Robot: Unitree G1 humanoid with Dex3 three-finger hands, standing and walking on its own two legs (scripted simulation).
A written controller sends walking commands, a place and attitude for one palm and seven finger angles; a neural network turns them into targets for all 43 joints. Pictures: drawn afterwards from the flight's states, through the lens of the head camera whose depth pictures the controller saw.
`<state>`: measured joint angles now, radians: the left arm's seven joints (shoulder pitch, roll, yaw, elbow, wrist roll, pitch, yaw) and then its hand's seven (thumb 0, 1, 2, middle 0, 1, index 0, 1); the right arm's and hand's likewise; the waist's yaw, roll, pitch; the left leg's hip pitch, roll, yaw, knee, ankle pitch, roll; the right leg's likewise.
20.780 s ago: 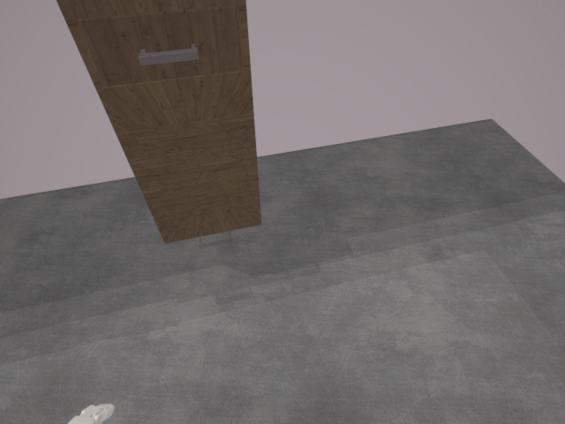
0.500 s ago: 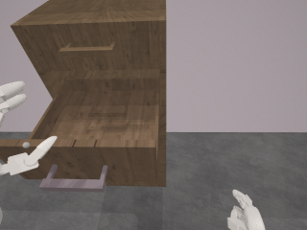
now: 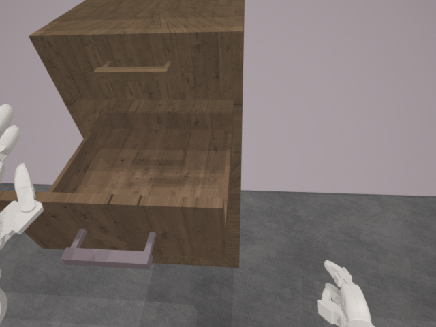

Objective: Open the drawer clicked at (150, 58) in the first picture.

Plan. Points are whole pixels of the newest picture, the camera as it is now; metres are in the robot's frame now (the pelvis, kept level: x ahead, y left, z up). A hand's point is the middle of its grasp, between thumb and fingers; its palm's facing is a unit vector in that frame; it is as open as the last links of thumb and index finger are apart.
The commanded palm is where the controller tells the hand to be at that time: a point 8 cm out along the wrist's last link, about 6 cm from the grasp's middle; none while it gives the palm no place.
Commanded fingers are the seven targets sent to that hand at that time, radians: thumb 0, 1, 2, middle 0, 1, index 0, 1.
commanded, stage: step back with the hand held close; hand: left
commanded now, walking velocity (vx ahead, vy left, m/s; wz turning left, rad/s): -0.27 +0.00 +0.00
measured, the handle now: (111, 247) +0.22 +0.22 +0.06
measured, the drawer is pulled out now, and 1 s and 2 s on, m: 0.30 0.30 0.30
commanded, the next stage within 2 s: stop stepping back and stand still in 0.88 s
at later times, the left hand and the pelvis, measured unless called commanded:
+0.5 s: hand out of the picture +0.12 +0.26 +0.24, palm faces +0.38 -0.74 -0.56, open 7.4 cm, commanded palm +0.06 +0.31 +0.25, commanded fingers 0.00 0.90 0.90 -0.20 -0.30 -0.20 -0.30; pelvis -0.07 +0.03 -0.01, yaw +0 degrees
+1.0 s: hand out of the picture -0.01 +0.27 +0.25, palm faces +0.50 -0.74 -0.45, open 7.4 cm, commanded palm -0.08 +0.33 +0.25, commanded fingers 0.00 0.90 0.90 -0.20 -0.30 -0.20 -0.30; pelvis -0.20 +0.05 -0.04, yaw +1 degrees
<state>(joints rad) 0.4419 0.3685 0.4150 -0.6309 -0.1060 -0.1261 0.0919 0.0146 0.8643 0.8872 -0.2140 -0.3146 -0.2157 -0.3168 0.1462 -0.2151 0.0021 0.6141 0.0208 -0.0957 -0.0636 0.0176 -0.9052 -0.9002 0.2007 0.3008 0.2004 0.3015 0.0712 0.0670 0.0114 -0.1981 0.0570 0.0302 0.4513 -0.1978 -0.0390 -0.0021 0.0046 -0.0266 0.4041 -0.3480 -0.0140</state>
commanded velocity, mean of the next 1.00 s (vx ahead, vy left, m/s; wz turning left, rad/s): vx -0.27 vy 0.00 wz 0.00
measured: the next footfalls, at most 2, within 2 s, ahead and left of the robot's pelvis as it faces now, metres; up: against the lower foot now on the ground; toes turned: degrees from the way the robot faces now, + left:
right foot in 0.98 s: -0.17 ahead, -0.06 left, +0.00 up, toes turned -2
left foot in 1.18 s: -0.19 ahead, +0.19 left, +0.00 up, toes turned +4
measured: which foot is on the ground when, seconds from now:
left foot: down 0.00-0.96, up 0.98-1.00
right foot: down 0.00-0.78, up 0.80-0.96, down 0.98-1.00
